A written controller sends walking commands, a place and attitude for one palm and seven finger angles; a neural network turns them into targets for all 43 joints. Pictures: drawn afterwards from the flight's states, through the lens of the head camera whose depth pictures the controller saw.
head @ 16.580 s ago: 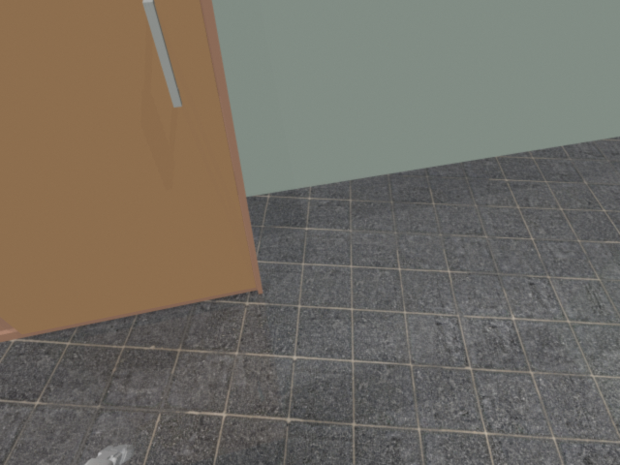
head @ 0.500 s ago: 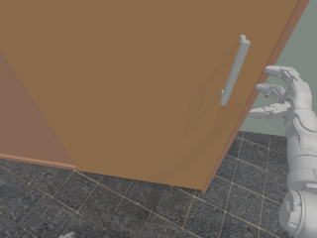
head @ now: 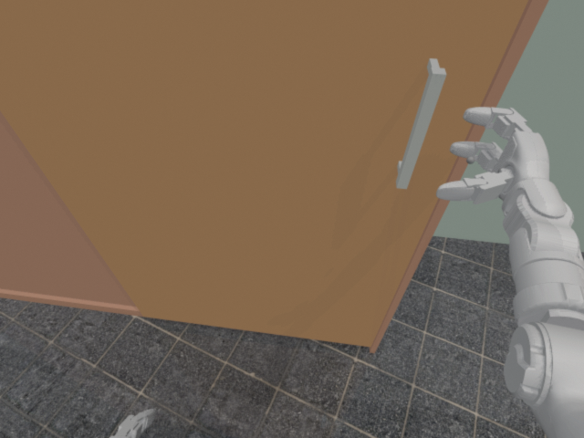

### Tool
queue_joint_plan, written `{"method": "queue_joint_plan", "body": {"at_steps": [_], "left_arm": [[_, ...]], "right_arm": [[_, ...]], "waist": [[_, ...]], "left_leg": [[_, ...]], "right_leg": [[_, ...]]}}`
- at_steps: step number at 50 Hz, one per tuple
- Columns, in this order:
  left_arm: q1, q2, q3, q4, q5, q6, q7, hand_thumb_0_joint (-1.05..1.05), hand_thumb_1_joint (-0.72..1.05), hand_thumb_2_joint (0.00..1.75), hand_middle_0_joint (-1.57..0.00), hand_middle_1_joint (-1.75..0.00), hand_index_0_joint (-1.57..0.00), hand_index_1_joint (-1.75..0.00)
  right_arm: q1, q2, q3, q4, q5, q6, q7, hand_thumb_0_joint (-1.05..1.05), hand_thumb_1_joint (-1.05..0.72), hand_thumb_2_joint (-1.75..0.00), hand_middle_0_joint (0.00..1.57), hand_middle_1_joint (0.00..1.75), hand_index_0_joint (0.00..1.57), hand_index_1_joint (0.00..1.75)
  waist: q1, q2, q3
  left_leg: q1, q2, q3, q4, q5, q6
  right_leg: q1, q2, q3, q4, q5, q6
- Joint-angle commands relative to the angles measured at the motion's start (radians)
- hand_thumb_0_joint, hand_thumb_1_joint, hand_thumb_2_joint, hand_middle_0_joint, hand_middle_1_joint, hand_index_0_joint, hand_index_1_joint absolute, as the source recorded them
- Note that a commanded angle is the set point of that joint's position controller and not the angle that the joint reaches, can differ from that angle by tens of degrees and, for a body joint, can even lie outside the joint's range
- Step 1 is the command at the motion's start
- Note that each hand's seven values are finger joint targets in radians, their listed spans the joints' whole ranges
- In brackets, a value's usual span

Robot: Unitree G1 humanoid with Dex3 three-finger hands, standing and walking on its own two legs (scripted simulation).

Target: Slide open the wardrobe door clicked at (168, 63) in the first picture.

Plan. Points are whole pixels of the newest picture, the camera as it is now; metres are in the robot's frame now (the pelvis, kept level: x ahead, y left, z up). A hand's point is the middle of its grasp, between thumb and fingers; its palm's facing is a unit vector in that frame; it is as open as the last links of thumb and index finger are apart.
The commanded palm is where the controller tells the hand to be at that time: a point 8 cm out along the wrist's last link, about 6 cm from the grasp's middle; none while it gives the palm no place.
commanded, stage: move the hooked fingers beside the handle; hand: right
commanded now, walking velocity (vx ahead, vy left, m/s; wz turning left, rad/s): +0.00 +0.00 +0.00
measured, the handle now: (416, 129) +0.53 -0.12 +0.17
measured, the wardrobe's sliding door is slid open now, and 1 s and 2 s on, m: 0.00 0.00 0.00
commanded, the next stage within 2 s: feel for the door with the fingertips in 1.12 s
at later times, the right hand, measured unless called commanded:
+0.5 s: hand (469, 165) +0.45 -0.18 +0.17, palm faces +0.04 +1.00 +0.00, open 14.0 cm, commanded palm +0.43 -0.23 +0.17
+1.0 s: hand (459, 163) +0.46 -0.17 +0.16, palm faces +0.04 +1.00 +0.00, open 14.0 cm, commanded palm +0.43 -0.22 +0.17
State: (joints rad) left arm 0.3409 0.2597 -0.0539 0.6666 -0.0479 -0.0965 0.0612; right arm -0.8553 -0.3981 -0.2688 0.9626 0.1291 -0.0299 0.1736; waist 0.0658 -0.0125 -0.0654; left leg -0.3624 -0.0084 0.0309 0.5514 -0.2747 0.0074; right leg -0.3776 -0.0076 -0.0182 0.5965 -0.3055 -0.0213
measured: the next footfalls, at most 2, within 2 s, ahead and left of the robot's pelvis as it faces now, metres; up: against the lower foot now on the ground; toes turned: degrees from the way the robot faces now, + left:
none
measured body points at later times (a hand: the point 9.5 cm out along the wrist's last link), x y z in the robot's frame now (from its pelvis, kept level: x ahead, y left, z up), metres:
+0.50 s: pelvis +0.01 +0.01 +0.00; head +0.03 +0.01 +0.45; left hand +0.08 +0.27 -0.11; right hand +0.44 -0.23 +0.17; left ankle +0.00 +0.12 -0.73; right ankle +0.00 -0.10 -0.73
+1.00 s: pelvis +0.00 +0.01 +0.00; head +0.02 +0.01 +0.45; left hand +0.08 +0.26 -0.11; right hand +0.45 -0.22 +0.17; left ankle +0.00 +0.12 -0.73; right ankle +0.00 -0.10 -0.73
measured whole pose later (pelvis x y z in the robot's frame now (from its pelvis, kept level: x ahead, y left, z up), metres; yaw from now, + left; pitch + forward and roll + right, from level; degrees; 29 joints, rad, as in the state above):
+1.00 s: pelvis +0.00 +0.01 +0.00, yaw +1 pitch +6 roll +1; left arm 0.35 0.27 -0.04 0.65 -0.04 -0.07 0.06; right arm -0.81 -0.38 -0.29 0.92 0.14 -0.03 0.16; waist 0.06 -0.03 -0.07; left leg -0.37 -0.02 0.02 0.56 -0.28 0.01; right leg -0.38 -0.01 -0.03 0.59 -0.31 -0.01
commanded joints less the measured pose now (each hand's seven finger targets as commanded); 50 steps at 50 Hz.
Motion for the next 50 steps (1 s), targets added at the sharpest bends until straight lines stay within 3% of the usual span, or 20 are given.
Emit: {"method": "queue_joint_plan", "body": {"at_steps": [1, 3, 7, 10, 15, 16, 20, 21, 22, 24, 26, 29, 32, 35, 38, 41, 43, 46, 48, 50], "left_arm": [[0.040, 0.155, 0.064, -0.104, 0.001, -0.039, 0.010, 0.00, 0.90, 0.90, -0.20, -0.30, -0.20, -0.30], [0.046, 0.157, 0.070, -0.109, 0.007, -0.048, 0.006, 0.00, 0.90, 0.90, -0.20, -0.30, -0.20, -0.30], [0.059, 0.156, 0.076, -0.097, 0.010, -0.052, 0.003, 0.00, 0.90, 0.90, -0.20, -0.30, -0.20, -0.30], [0.053, 0.152, 0.074, -0.095, 0.007, -0.043, -0.003, 0.00, 0.90, 0.90, -0.20, -0.30, -0.20, -0.30], [0.045, 0.155, 0.075, -0.119, 0.000, -0.016, -0.005, 0.00, 0.90, 0.90, -0.20, -0.30, -0.20, -0.30], [0.046, 0.159, 0.077, -0.131, 0.002, -0.013, -0.004, 0.00, 0.90, 0.90, -0.20, -0.30, -0.20, -0.30], [0.029, 0.148, 0.083, -0.152, 0.001, -0.016, -0.005, 0.00, 0.90, 0.90, -0.20, -0.30, -0.20, -0.30], [0.026, 0.143, 0.084, -0.158, 0.001, -0.018, -0.006, 0.00, 0.90, 0.90, -0.20, -0.30, -0.20, -0.30], [0.023, 0.146, 0.086, -0.152, 0.000, -0.021, -0.005, 0.00, 0.90, 0.90, -0.20, -0.30, -0.20, -0.30], [0.007, 0.143, 0.082, -0.142, -0.005, -0.019, -0.001, 0.00, 0.90, 0.90, -0.20, -0.30, -0.20, -0.30], [0.008, 0.152, 0.077, -0.131, -0.007, -0.013, 0.009, 0.00, 0.90, 0.90, -0.20, -0.30, -0.20, -0.30], [-0.016, 0.145, 0.065, -0.124, -0.011, -0.010, 0.018, 0.00, 0.90, 0.90, -0.20, -0.30, -0.20, -0.30], [-0.021, 0.139, 0.063, -0.126, -0.006, -0.019, 0.020, 0.00, 0.90, 0.90, -0.20, -0.30, -0.20, -0.30], [-0.017, 0.142, 0.063, -0.120, -0.001, -0.031, 0.025, 0.00, 0.90, 0.90, -0.20, -0.30, -0.20, -0.30], [-0.013, 0.142, 0.057, -0.104, 0.000, -0.035, 0.025, 0.00, 0.90, 0.90, -0.20, -0.30, -0.20, -0.30], [0.004, 0.151, 0.057, -0.105, 0.003, -0.022, 0.017, 0.00, 0.90, 0.90, -0.20, -0.30, -0.20, -0.30], [0.006, 0.145, 0.055, -0.111, 0.001, -0.016, 0.012, 0.00, 0.90, 0.90, -0.20, -0.30, -0.20, -0.30], [0.013, 0.147, 0.062, -0.134, 0.003, -0.015, 0.005, 0.00, 0.90, 0.90, -0.20, -0.30, -0.20, -0.30], [0.013, 0.148, 0.069, -0.143, 0.002, -0.018, 0.004, 0.00, 0.90, 0.90, -0.20, -0.30, -0.20, -0.30], [0.010, 0.145, 0.070, -0.143, 0.003, -0.023, 0.005, 0.00, 0.90, 0.90, -0.20, -0.30, -0.20, -0.30]], "right_arm": [[-0.495, -0.154, -0.006, -0.167, 0.017, -0.058, 0.006, 0.00, 0.50, -0.30, 0.30, 1.20, 0.30, 1.20], [-0.543, -0.173, -0.032, -0.259, 0.035, -0.104, 0.000, 0.00, 0.50, -0.30, 0.30, 1.20, 0.30, 1.20], [-0.569, -0.230, -0.069, -0.337, 0.032, -0.156, -0.013, 0.00, 0.50, -0.30, 0.30, 1.20, 0.30, 1.20], [-0.457, -0.238, -0.082, -0.287, 0.003, -0.126, -0.024, 0.00, 0.50, -0.30, 0.30, 1.20, 0.30, 1.20], [-0.348, -0.231, -0.090, -0.233, 0.008, -0.048, -0.009, 0.00, 0.50, -0.30, 0.30, 1.20, 0.30, 1.20], [-0.322, -0.244, -0.109, -0.254, 0.018, -0.046, -0.006, 0.00, 0.50, -0.30, 0.30, 1.20, 0.30, 1.20], [-0.341, -0.221, -0.094, -0.444, 0.037, -0.071, 0.007, 0.00, 0.50, -0.30, 0.30, 1.20, 0.30, 1.20], [-0.343, -0.174, -0.051, -0.481, 0.046, -0.077, 0.011, 0.00, 0.50, -0.30, 0.30, 1.20, 0.30, 1.20], [-0.335, -0.204, -0.081, -0.514, 0.049, -0.079, 0.009, 0.00, 0.50, -0.30, 0.30, 1.20, 0.30, 1.20], [-0.312, -0.170, -0.055, -0.487, 0.056, -0.056, 0.015, 0.00, 0.50, -0.30, 0.30, 1.20, 0.30, 1.20], [-0.322, -0.181, -0.052, -0.419, 0.056, -0.022, 0.015, 0.00, 0.50, -0.30, 0.30, 1.20, 0.30, 1.20], [-0.383, -0.162, -0.017, -0.365, 0.035, 0.015, 0.008, 0.00, 0.50, -0.30, 0.30, 1.20, 0.30, 1.20], [-0.492, -0.141, 0.016, -0.420, 0.028, -0.011, -0.006, 0.00, 0.50, -0.30, 0.30, 1.20, 0.30, 1.20], [-0.509, -0.174, -0.023, -0.420, 0.050, -0.054, -0.009, 0.00, 0.50, -0.30, 0.30, 1.20, 0.30, 1.20], [-0.504, -0.173, -0.024, -0.321, 0.049, -0.065, -0.010, 0.00, 0.50, -0.30, 0.30, 1.20, 0.30, 1.20], [-0.426, -0.221, -0.061, -0.213, 0.014, -0.049, -0.015, 0.00, 0.50, -0.30, 0.30, 1.20, 0.30, 1.20], [-0.417, -0.193, -0.037, -0.165, 0.000, -0.038, -0.015, 0.00, 0.50, -0.30, 0.30, 1.20, 0.30, 1.20], [-0.412, -0.178, -0.035, -0.218, 0.013, -0.062, -0.008, 0.00, 0.50, -0.30, 0.30, 1.20, 0.30, 1.20], [-0.416, -0.198, -0.063, -0.300, 0.031, -0.090, -0.002, 0.00, 0.50, -0.30, 0.30, 1.20, 0.30, 1.20], [-0.467, -0.178, -0.047, -0.370, 0.045, -0.113, 0.000, 0.00, 0.50, -0.30, 0.30, 1.20, 0.30, 1.20]], "waist": [[0.021, -0.009, -0.224], [0.016, -0.001, -0.344], [0.009, -0.023, -0.424], [-0.012, -0.056, -0.361], [-0.021, -0.005, -0.259], [-0.031, 0.027, -0.280], [-0.038, -0.029, -0.380], [-0.023, -0.018, -0.380], [-0.033, -0.032, -0.396], [-0.020, -0.030, -0.330], [0.000, 0.041, -0.241], [0.010, -0.030, -0.177], [0.019, -0.081, -0.254], [0.008, -0.019, -0.352], [0.014, 0.006, -0.309], [-0.009, 0.004, -0.280], [-0.005, 0.002, -0.241], [-0.010, 0.008, -0.285], [-0.022, 0.000, -0.358], [-0.009, -0.002, -0.377]], "left_leg": [[0.034, -0.006, -0.004, -0.053, 0.215, 0.032], [0.066, -0.011, -0.009, -0.034, 0.258, 0.032], [0.095, -0.016, -0.016, -0.017, 0.332, 0.027], [0.100, -0.015, -0.014, -0.018, 0.344, 0.031], [0.135, -0.011, -0.012, -0.038, 0.362, 0.030], [0.162, -0.011, -0.012, -0.035, 0.386, 0.029], [0.191, -0.014, -0.019, -0.022, 0.452, 0.030], [0.190, -0.015, -0.019, -0.023, 0.465, 0.026], [0.190, -0.016, -0.022, -0.024, 0.471, 0.026], [0.160, -0.017, -0.019, -0.040, 0.429, 0.025], [0.136, -0.013, -0.014, -0.064, 0.352, 0.019], [0.081, -0.005, -0.017, -0.082, 0.252, 0.023], [0.072, -0.003, -0.017, -0.072, 0.252, 0.029], [0.122, -0.008, -0.018, -0.055, 0.304, 0.028], [0.109, -0.006, -0.018, -0.055, 0.293, 0.023], [0.113, -0.001, -0.015, -0.049, 0.298, 0.028], [0.097, 0.002, -0.012, -0.049, 0.287, 0.027], [0.122, -0.003, -0.014, -0.040, 0.324, 0.031], [0.151, -0.008, -0.019, -0.028, 0.370, 0.032], [0.148, -0.013, -0.022, -0.032, 0.371, 0.028]], "right_leg": [[0.117, -0.005, 0.042, -0.078, 0.190, -0.013], [0.176, -0.006, 0.050, -0.064, 0.244, -0.009], [0.224, -0.010, 0.047, -0.044, 0.336, -0.008], [0.184, -0.008, 0.037, -0.053, 0.345, -0.007], [0.093, -0.003, 0.009, -0.073, 0.297, -0.018], [0.092, -0.002, 0.005, -0.068, 0.314, -0.022], [0.182, -0.007, 0.006, -0.058, 0.411, -0.018], [0.198, -0.009, 0.003, -0.050, 0.432, -0.022], [0.213, -0.010, 0.008, -0.049, 0.439, -0.022], [0.201, -0.009, 0.005, -0.059, 0.382, -0.021], [0.142, -0.007, 0.006, -0.076, 0.272, -0.028], [0.122, 0.003, 0.016, -0.091, 0.185, -0.025], [0.177, 0.005, 0.031, -0.076, 0.214, -0.022], [0.208, 0.003, 0.037, -0.067, 0.257, -0.018], [0.169, 0.005, 0.035, -0.069, 0.232, -0.020], [0.124, 0.007, 0.030, -0.071, 0.241, -0.020], [0.092, 0.008, 0.026, -0.076, 0.219, -0.018], [0.110, 0.006, 0.023, -0.067, 0.260, -0.019], [0.152, 0.001, 0.021, -0.059, 0.314, -0.017], [0.183, -0.002, 0.022, -0.059, 0.316, -0.018]]}}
